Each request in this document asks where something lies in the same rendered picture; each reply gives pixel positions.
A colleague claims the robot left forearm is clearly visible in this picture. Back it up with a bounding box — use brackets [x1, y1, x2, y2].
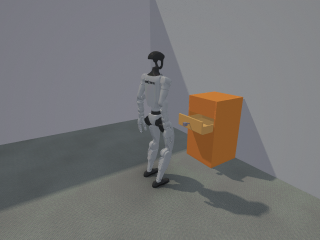
[136, 98, 145, 118]

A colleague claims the right robot hand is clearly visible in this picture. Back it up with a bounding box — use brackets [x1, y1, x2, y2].
[163, 128, 174, 146]

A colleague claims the left robot upper arm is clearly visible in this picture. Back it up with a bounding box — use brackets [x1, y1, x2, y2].
[137, 73, 148, 101]

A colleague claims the robot right shin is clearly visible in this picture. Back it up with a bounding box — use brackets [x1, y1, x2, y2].
[156, 151, 172, 183]

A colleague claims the left robot hand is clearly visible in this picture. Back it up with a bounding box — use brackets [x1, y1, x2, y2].
[137, 117, 147, 133]

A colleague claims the right robot upper arm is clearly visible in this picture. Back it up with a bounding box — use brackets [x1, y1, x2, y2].
[158, 75, 172, 107]

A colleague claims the robot right forearm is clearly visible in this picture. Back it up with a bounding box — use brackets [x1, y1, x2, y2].
[160, 100, 170, 129]

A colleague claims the handle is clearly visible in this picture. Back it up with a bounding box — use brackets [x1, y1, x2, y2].
[182, 122, 190, 127]

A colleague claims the robot left foot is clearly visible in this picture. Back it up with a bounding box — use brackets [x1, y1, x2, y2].
[143, 168, 158, 177]

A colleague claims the drawer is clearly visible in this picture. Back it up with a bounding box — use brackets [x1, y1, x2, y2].
[178, 113, 214, 135]

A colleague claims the cabinet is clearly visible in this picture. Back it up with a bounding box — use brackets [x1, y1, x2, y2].
[186, 91, 243, 168]

